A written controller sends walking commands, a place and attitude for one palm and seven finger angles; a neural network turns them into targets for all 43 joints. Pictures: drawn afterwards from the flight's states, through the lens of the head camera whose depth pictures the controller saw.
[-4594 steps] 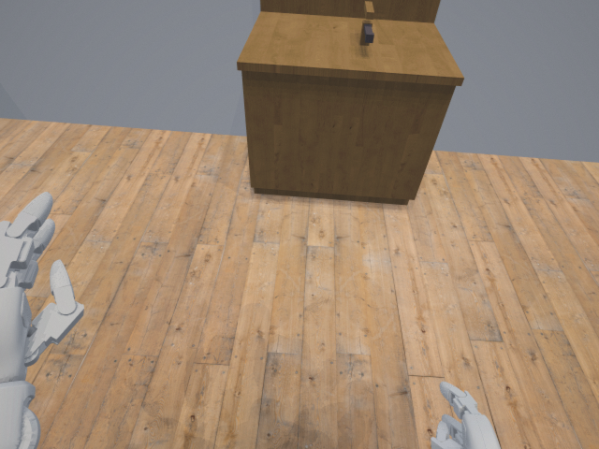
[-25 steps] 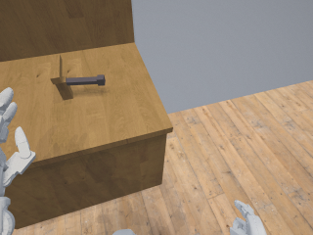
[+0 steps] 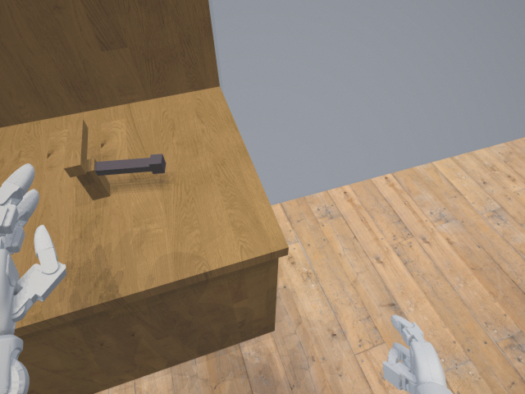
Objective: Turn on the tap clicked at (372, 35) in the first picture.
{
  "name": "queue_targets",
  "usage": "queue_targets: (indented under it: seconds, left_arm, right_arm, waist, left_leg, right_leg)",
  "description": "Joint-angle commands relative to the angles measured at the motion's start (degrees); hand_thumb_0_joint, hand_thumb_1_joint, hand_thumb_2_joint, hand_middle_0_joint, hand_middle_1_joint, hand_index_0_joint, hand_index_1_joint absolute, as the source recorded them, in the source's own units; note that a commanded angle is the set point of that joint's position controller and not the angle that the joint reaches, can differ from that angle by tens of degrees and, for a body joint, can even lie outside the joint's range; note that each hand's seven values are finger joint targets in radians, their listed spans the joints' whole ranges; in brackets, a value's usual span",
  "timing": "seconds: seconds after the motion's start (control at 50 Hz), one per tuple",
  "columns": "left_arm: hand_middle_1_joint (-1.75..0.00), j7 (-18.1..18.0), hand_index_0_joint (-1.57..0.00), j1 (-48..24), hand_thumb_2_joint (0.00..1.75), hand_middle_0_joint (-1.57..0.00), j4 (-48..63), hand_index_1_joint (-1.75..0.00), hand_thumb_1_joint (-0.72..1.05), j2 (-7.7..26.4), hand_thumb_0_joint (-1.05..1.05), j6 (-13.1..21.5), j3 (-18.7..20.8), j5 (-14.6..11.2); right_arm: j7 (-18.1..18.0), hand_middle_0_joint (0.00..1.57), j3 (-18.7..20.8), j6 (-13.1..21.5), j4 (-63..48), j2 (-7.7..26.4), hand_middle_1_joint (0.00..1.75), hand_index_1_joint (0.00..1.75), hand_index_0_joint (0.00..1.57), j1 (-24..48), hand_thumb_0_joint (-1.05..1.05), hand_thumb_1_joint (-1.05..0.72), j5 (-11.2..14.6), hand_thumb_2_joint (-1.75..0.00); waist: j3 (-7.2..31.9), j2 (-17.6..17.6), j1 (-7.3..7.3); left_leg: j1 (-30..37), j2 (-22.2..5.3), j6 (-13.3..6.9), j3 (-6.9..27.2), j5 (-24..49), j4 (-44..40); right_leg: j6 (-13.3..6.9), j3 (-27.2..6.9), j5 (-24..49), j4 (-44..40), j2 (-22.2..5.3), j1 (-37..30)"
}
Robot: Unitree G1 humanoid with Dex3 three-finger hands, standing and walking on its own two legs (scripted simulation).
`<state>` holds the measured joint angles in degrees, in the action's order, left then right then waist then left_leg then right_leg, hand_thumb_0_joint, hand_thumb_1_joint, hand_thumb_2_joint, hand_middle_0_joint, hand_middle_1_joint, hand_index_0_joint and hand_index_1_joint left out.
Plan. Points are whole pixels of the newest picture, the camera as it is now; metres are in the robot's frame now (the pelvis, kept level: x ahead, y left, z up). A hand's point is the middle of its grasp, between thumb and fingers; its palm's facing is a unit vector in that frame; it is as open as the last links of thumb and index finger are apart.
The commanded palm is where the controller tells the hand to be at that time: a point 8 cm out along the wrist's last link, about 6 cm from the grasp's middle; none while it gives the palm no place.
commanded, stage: come to a stop and stand still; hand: left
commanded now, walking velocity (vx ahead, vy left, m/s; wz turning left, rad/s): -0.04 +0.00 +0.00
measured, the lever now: (157, 163) +0.52 +0.25 +0.01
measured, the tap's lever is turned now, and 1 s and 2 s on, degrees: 78 78 78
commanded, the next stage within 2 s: look again from close up in 0.78 s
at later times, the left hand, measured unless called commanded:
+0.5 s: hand (18, 279) +0.21 +0.29 +0.15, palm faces +0.32 -0.85 -0.42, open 7.4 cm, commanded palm +0.14 +0.32 +0.18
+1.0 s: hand (3, 275) +0.21 +0.29 +0.16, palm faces +0.37 -0.85 -0.36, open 7.4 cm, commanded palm +0.15 +0.32 +0.18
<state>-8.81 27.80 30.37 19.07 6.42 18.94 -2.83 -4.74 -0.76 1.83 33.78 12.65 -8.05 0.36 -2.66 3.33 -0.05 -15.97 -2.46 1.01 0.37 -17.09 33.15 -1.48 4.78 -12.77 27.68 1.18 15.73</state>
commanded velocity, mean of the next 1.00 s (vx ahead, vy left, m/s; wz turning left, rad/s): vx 0.00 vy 0.00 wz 0.00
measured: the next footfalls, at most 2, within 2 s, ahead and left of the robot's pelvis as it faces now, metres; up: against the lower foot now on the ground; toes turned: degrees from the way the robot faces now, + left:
none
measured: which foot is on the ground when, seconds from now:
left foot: down 0.00-1.00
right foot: down 0.00-1.00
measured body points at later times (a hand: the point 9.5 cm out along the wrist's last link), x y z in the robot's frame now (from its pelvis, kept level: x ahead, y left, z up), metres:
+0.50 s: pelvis -0.01 +0.03 +0.00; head +0.04 +0.06 +0.45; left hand +0.19 +0.33 +0.17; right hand +0.14 -0.20 -0.09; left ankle -0.01 +0.12 -0.73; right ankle +0.02 -0.11 -0.73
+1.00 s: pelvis -0.01 +0.04 +0.00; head +0.02 +0.07 +0.45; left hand +0.18 +0.34 +0.18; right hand +0.19 -0.17 -0.06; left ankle -0.01 +0.12 -0.73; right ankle +0.02 -0.11 -0.73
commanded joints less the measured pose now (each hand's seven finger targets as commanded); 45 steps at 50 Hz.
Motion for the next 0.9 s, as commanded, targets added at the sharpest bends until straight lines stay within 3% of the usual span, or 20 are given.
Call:
queue_targets:
  seconds: [0.0, 0.02, 0.08, 0.1, 0.12, 0.14, 0.16, 0.22, 0.28, 0.3, 0.38, 0.4, 0.42, 0.5, 0.62, 0.7, 0.76, 0.8, 0.82, 0.88]
  left_arm:
    - [-0.30, -1.82, -0.20, -0.83, 0.90, -0.20, 13.69, -0.30, 0.90, 11.14, 0.00, 3.03, 8.63, -0.54]
    - [-0.30, -1.88, -0.20, -0.89, 0.90, -0.20, 14.51, -0.30, 0.90, 10.83, 0.00, 3.09, 8.06, -0.42]
    - [-0.30, -1.94, -0.20, -2.83, 0.90, -0.20, 13.64, -0.30, 0.90, 9.66, 0.00, 3.06, 6.61, -0.23]
    - [-0.30, -1.13, -0.20, -58.68, 0.90, -0.20, 26.08, -0.30, 0.90, 56.54, 0.00, 13.84, 22.37, 1.08]
    - [-0.30, 0.10, -0.20, -35.20, 0.90, -0.20, 1.26, -0.30, 0.90, 25.74, 0.00, 10.43, 20.30, 1.19]
    - [-0.30, 0.39, -0.20, -26.50, 0.90, -0.20, -5.83, -0.30, 0.90, 20.67, 0.00, 9.14, 13.69, 0.56]
    - [-0.30, 0.78, -0.20, -24.90, 0.90, -0.20, -4.85, -0.30, 0.90, 22.16, 0.00, 10.06, 14.34, 0.33]
    - [-0.30, 2.45, -0.20, -9.61, 0.90, -0.20, -2.23, -0.30, 0.90, 12.50, 0.00, 12.08, 5.70, -2.04]
    - [-0.30, 1.41, -0.20, -3.42, 0.90, -0.20, 2.05, -0.30, 0.90, 13.20, 0.00, 13.39, 6.69, -2.43]
    - [-0.30, 0.86, -0.20, -4.35, 0.90, -0.20, 3.04, -0.30, 0.90, 16.33, 0.00, 13.66, 9.72, -2.55]
    - [-0.30, 0.70, -0.20, -8.92, 0.90, -0.20, 5.51, -0.30, 0.90, 18.58, 0.00, 15.15, 12.25, -2.38]
    - [-0.30, 0.49, -0.20, -11.61, 0.90, -0.20, 7.07, -0.30, 0.90, 22.57, 0.00, 15.13, 15.03, -2.08]
    - [-0.30, 0.93, -0.20, -11.96, 0.90, -0.20, 7.11, -0.30, 0.90, 19.29, 0.00, 15.23, 12.29, -2.19]
    - [-0.30, 1.34, -0.20, -11.71, 0.90, -0.20, 10.94, -0.30, 0.90, 19.84, 0.00, 15.11, 11.31, -2.09]
    - [-0.30, 1.81, -0.20, -5.87, 0.90, -0.20, 9.18, -0.30, 0.90, 14.90, 0.00, 13.91, 9.05, -1.54]
    - [-0.30, 1.96, -0.20, -6.16, 0.90, -0.20, 7.08, -0.30, 0.90, 15.54, 0.00, 12.66, 10.58, -1.28]
    - [-0.30, 2.32, -0.20, -7.91, 0.90, -0.20, 7.53, -0.30, 0.90, 13.56, 0.00, 11.97, 8.94, -0.92]
    - [-0.30, 2.18, -0.20, -8.14, 0.90, -0.20, 8.51, -0.30, 0.90, 15.01, 0.00, 11.21, 10.29, -0.70]
    - [-0.30, 2.42, -0.20, -8.07, 0.90, -0.20, 8.64, -0.30, 0.90, 12.05, 0.00, 11.10, 7.83, -0.72]
    - [-0.30, 2.32, -0.20, -8.26, 0.90, -0.20, 9.65, -0.30, 0.90, 12.20, 0.00, 10.20, 7.76, -0.48]
  right_arm:
    - [-1.22, 0.20, 2.07, 2.15, -9.03, 4.90, 0.30, 0.30, 0.20, 4.57, 0.00, -0.90, 0.18, -0.90]
    - [-1.40, 0.20, 1.84, 2.05, -9.48, 4.92, 0.30, 0.30, 0.20, 4.93, 0.00, -0.90, 0.14, -0.90]
    - [-1.30, 0.20, 2.10, 2.31, -9.43, 5.27, 0.30, 0.30, 0.20, 4.00, 0.00, -0.90, 0.20, -0.90]
    - [-4.86, 0.20, -8.54, 4.46, -16.16, 7.58, 0.30, 0.30, 0.20, -5.58, 0.00, -0.90, 3.88, -0.90]
    - [-2.84, 0.20, 0.22, 7.20, -11.05, 1.07, 0.30, 0.30, 0.20, -4.20, 0.00, -0.90, 3.72, -0.90]
    - [-0.51, 0.20, 0.13, 7.66, -9.57, 6.35, 0.30, 0.30, 0.20, -0.51, 0.00, -0.90, 1.18, -0.90]
    - [1.28, 0.20, 1.70, 8.61, -8.91, 8.16, 0.30, 0.30, 0.20, -1.79, 0.00, -0.90, 0.27, -0.90]
    - [5.20, 0.20, 2.20, 10.55, -9.63, 8.30, 0.30, 0.30, 0.20, -3.40, 0.00, -0.90, 0.80, -0.90]
    - [6.72, 0.20, 2.69, 11.77, -9.20, 8.22, 0.30, 0.30, 0.20, -2.92, 0.00, -0.90, 0.91, -0.90]
    - [6.57, 0.20, 2.81, 11.68, -8.44, 8.91, 0.30, 0.30, 0.20, -1.88, 0.00, -0.90, 0.86, -0.90]
    - [5.50, 0.20, 2.54, 11.77, -7.59, 8.12, 0.30, 0.30, 0.20, -1.51, 0.00, -0.90, -0.02, -0.90]
    - [5.14, 0.20, 2.55, 11.45, -7.16, 8.51, 0.30, 0.30, 0.20, -0.32, 0.00, -0.90, -0.11, -0.90]
    - [4.87, 0.20, 2.41, 11.41, -6.79, 7.41, 0.30, 0.30, 0.20, -0.92, 0.00, -0.90, -0.11, -0.90]
    - [5.24, 0.20, 2.44, 12.38, -6.59, 7.97, 0.30, 0.30, 0.20, -0.59, 0.00, -0.90, 0.21, -0.90]
    - [5.76, 0.20, 3.52, 11.91, -6.05, 7.57, 0.30, 0.30, 0.20, -1.00, 0.00, -0.90, 0.20, -0.90]
    - [5.27, 0.20, 3.72, 10.66, -6.60, 7.86, 0.30, 0.30, 0.20, 0.80, 0.00, -0.90, 0.64, -0.90]
    - [4.66, 0.20, 3.22, 9.87, -7.75, 6.99, 0.30, 0.30, 0.20, 1.31, 0.00, -0.90, 0.39, -0.90]
    - [4.25, 0.20, 3.14, 9.58, -8.13, 7.02, 0.30, 0.30, 0.20, 2.10, 0.00, -0.90, 0.60, -0.90]
    - [4.12, 0.20, 2.78, 9.36, -8.39, 6.29, 0.30, 0.30, 0.20, 2.07, 0.00, -0.90, 0.42, -0.90]
    - [3.71, 0.20, 2.66, 9.34, -9.07, 6.30, 0.30, 0.30, 0.20, 2.14, 0.00, -0.90, 0.30, -0.90]
  waist:
    - [14.46, -1.16, -0.37]
    - [13.67, 2.45, -0.51]
    - [12.77, 2.49, -0.61]
    - [1.53, 9.45, 2.44]
    - [7.54, 3.68, -2.30]
    - [3.88, 5.85, -2.33]
    - [5.99, 4.46, -2.62]
    - [9.02, -1.68, -3.29]
    - [8.60, -6.30, -3.71]
    - [9.38, -4.80, -3.35]
    - [8.43, -3.56, -2.33]
    - [9.32, -1.62, -2.20]
    - [9.73, -0.23, -1.89]
    - [11.90, 5.73, -2.19]
    - [11.51, 1.51, -2.02]
    - [9.88, 0.74, -1.62]
    - [8.74, -0.23, -1.43]
    - [9.53, -0.24, -1.43]
    - [9.36, -0.40, -1.25]
    - [9.43, 0.43, -1.16]
  left_leg:
    - [5.79, -3.22, -0.49, 1.74, 24.80, -7.53]
    - [5.26, -5.05, -1.09, 3.48, 27.99, -9.35]
    - [1.11, -4.49, -0.89, 2.78, 22.02, -10.58]
    - [-7.63, -2.39, -4.07, 3.50, 5.50, -15.05]
    - [-3.53, -5.42, -2.81, 2.47, 1.61, -10.09]
    - [-1.34, -1.40, -2.05, 0.78, 2.11, -10.36]
    - [-2.51, -0.38, -1.49, 0.36, 1.83, -8.45]
    - [-0.09, 0.90, -1.70, 0.82, 2.81, -6.86]
    - [0.42, 1.18, -1.76, 1.30, 5.49, -6.85]
    - [0.84, 0.77, -1.67, 1.78, 5.83, -7.76]
    - [-1.45, 0.92, -1.65, 3.73, 6.55, -8.94]
    - [-1.05, 0.45, -1.82, 4.28, 6.51, -9.45]
    - [-1.28, 0.24, -1.80, 4.55, 7.36, -9.93]
    - [1.23, -1.16, -1.49, 6.45, 13.13, -10.60]
    - [2.45, -2.81, -0.33, 5.81, 20.68, -10.22]
    - [0.68, -2.22, -0.31, 5.00, 12.45, -11.80]
    - [-1.06, -2.28, -0.62, 4.72, 7.32, -12.92]
    - [-0.15, -1.90, -0.87, 4.43, 7.40, -12.82]
    - [-0.12, -1.89, -0.91, 3.96, 7.40, -12.77]
    - [0.38, -1.69, -1.12, 3.57, 6.74, -12.61]
  right_leg:
    - [0.05, -6.46, 22.71, -1.57, -7.32, -9.73]
    - [1.13, -4.71, 19.79, -1.10, -5.18, -9.48]
    - [1.11, -4.68, 15.99, -3.24, -4.12, -12.38]
    - [5.77, -4.66, -2.22, -0.74, 0.11, -15.25]
    - [2.34, -4.22, -10.73, -1.28, -3.83, -1.90]
    - [0.12, -5.07, -5.41, -4.77, -3.33, -1.75]
    - [-1.01, -7.64, 0.07, -6.21, -4.24, -3.58]
    - [-1.77, -9.00, 1.92, -6.30, -6.37, -3.93]
    - [-1.06, -8.56, 4.47, -6.53, -6.46, -3.78]
    - [-0.90, -8.28, 5.62, -5.57, -5.95, -4.61]
    - [-0.24, -7.16, 7.47, -4.16, -5.90, -5.59]
    - [-0.10, -7.17, 7.84, -3.11, -5.58, -6.09]
    - [-0.01, -6.14, 8.22, -2.34, -5.99, -6.87]
    - [0.49, -4.74, 8.19, 1.52, -5.19, -6.44]
    - [0.85, -3.29, 7.10, 1.61, -5.32, -5.33]
    - [0.56, -4.61, 8.73, -0.13, -5.18, -6.61]
    - [0.71, -4.18, 8.00, -1.95, -5.34, -7.81]
    - [0.57, -4.94, 9.44, -2.40, -5.15, -8.76]
    - [0.60, -4.41, 9.58, -3.11, -5.35, -8.85]
    - [0.53, -5.21, 10.23, -4.29, -5.41, -9.42]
